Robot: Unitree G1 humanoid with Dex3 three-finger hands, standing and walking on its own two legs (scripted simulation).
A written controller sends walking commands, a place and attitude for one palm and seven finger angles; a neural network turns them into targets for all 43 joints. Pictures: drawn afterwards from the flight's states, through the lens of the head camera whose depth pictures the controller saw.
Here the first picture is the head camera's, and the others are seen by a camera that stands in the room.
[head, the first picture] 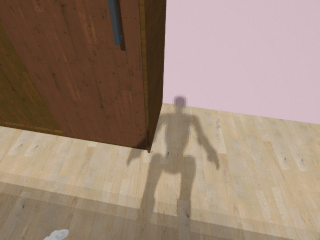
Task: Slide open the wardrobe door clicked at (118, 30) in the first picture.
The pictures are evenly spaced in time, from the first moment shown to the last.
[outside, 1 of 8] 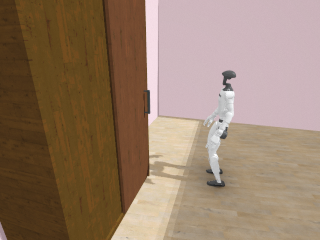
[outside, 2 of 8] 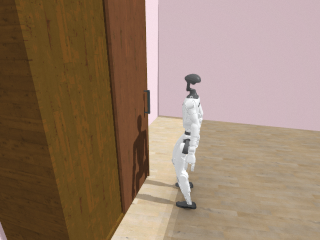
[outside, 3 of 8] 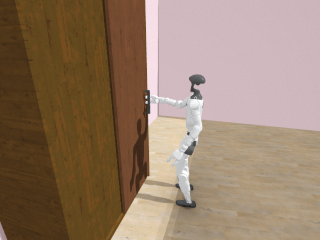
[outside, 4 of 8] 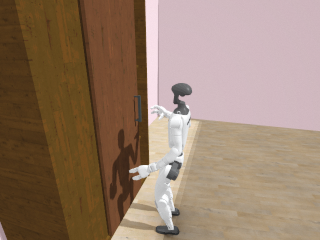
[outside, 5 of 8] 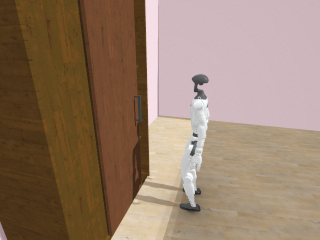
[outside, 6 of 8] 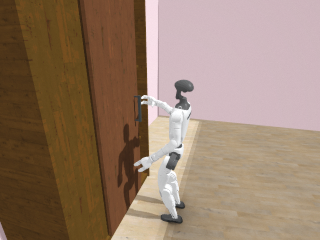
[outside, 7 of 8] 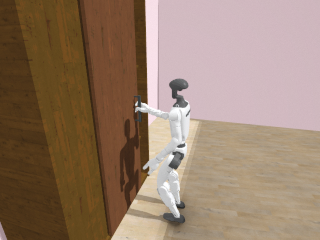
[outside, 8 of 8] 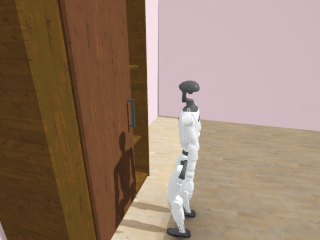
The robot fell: no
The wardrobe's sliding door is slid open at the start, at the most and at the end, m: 0.00 0.39 0.39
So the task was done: yes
